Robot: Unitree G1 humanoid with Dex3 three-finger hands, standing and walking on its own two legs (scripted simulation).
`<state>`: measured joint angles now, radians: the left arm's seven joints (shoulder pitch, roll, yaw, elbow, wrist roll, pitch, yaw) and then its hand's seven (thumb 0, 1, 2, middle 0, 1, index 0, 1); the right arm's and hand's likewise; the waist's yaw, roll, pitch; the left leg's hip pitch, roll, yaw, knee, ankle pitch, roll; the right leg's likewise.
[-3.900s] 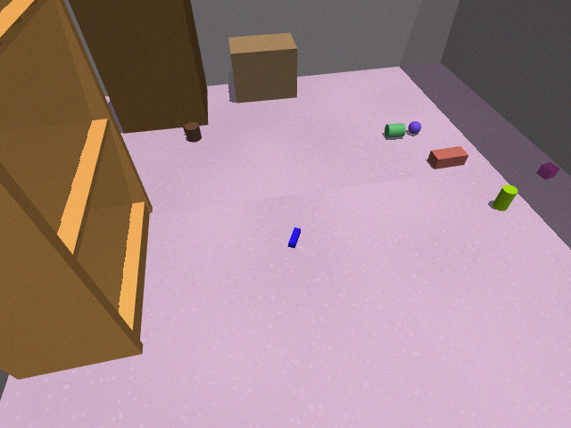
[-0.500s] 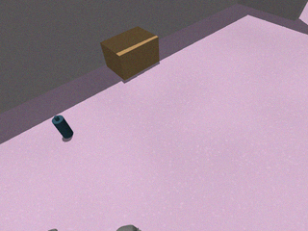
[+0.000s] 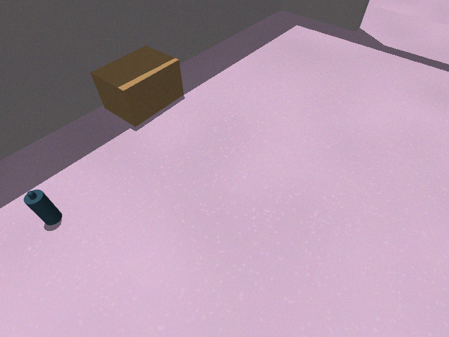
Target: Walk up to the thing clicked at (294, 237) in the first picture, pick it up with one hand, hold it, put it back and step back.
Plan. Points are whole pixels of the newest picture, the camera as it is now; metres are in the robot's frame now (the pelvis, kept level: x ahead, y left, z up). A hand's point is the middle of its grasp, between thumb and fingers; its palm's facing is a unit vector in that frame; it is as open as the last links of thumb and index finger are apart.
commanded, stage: walk up
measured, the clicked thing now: out of the picture -0.52 +0.84 -0.73
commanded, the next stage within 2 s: stand in 0.78 s
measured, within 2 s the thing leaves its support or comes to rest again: neither
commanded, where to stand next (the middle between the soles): +0.08 +0.02 m, yaw -3 degrees
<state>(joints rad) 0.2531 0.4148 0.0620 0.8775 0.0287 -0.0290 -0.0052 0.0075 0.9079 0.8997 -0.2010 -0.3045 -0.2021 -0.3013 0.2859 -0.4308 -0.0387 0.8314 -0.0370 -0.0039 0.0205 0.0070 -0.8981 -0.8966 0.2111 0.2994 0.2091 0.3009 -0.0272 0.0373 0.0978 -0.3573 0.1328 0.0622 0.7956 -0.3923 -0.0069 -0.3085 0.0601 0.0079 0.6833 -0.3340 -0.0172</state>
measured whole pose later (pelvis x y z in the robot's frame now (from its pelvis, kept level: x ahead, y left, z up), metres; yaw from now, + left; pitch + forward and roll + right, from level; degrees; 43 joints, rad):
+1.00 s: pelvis +0.02 +0.01 +0.03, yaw -5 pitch -2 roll +0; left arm 0.05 0.34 -0.01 1.13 0.01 -0.02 0.00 0.01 0.91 0.90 -0.20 -0.30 -0.20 -0.30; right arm 0.08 -0.36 -0.01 1.15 -0.01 0.00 0.02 0.01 -0.90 -0.90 0.21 0.30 0.20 0.30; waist -0.03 0.00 0.06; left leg -0.13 0.04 0.09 0.36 -0.19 -0.02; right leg -0.15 0.02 0.12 0.38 -0.19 0.02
